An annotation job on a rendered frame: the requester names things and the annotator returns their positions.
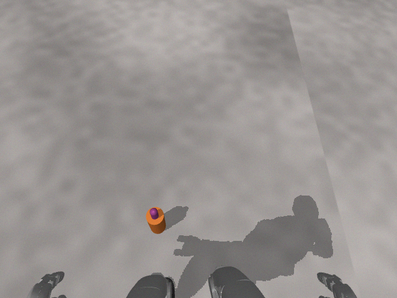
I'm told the left robot hand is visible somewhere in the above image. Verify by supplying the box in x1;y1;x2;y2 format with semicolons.
27;271;66;298

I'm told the right robot hand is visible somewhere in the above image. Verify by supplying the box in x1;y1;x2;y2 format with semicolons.
317;273;357;298

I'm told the bottle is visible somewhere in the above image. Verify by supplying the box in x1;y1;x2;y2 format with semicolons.
146;207;166;234

